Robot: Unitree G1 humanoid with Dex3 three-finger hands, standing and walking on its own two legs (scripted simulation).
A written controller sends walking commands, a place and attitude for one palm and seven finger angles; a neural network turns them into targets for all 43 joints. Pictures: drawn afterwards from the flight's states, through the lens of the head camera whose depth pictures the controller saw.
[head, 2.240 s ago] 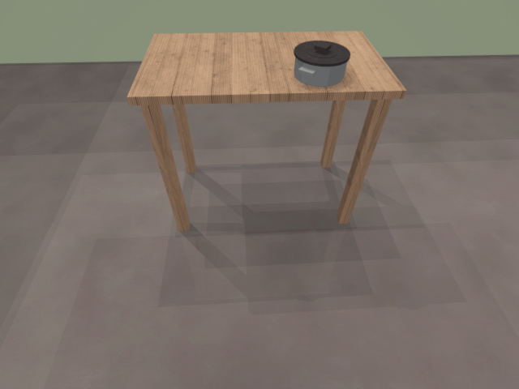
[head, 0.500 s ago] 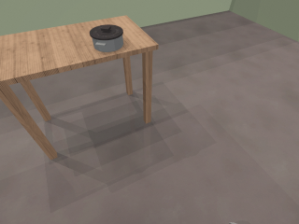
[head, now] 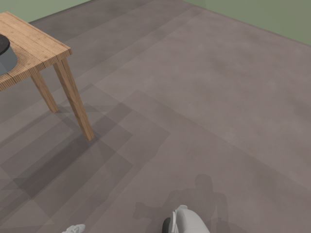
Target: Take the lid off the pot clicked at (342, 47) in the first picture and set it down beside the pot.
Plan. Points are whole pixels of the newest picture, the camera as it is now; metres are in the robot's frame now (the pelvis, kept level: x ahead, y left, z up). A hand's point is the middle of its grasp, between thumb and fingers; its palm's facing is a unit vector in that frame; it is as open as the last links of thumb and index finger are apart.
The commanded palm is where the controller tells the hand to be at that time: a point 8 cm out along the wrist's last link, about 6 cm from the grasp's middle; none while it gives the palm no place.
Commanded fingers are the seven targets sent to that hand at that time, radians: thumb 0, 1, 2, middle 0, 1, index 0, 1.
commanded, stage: walk to a spot facing it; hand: left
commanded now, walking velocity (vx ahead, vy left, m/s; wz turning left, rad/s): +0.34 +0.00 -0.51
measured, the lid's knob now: out of the picture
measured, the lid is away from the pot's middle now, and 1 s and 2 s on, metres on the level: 0.00 0.00 0.00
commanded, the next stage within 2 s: turn to face it in 0.50 s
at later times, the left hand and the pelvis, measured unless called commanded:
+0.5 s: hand (106, 189) +0.27 +0.15 -0.15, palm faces -0.09 -0.97 -0.23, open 7.3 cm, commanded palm none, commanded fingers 0.00 0.90 0.90 -0.20 -0.30 -0.20 -0.30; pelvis +0.22 -0.04 +0.01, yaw -11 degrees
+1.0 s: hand (111, 140) +0.45 +0.17 -0.17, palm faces -0.06 -0.99 -0.15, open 7.4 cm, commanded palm none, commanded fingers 0.00 0.90 0.90 -0.20 -0.30 -0.20 -0.30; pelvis +0.37 +0.00 +0.01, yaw -8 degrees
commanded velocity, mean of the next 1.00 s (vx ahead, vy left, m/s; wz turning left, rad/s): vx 0.18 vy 0.00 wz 0.08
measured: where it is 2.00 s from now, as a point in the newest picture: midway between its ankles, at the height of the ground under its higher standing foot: (158, 204)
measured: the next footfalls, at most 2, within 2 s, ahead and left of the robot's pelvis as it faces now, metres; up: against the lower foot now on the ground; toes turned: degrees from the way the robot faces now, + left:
right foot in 0.10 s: +0.21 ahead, -0.08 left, +0.00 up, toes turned -10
left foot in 0.70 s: +0.44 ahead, +0.05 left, +0.00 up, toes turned -7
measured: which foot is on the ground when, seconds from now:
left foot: down 0.00-0.08, up 0.10-0.68, down 0.70-1.00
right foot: up 0.00-0.08, down 0.10-0.70, up 0.72-1.00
